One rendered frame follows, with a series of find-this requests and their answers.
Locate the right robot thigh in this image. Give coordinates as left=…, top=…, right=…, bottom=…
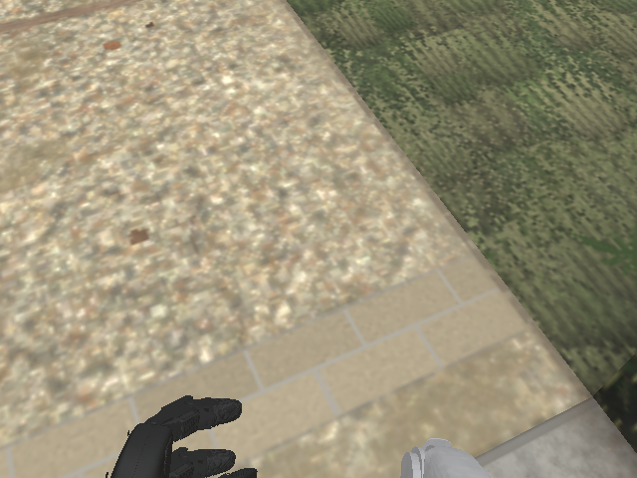
left=400, top=445, right=491, bottom=478

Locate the left robot hand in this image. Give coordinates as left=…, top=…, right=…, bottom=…
left=106, top=395, right=258, bottom=478

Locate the robot right shin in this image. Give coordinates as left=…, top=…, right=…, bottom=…
left=422, top=438, right=452, bottom=451

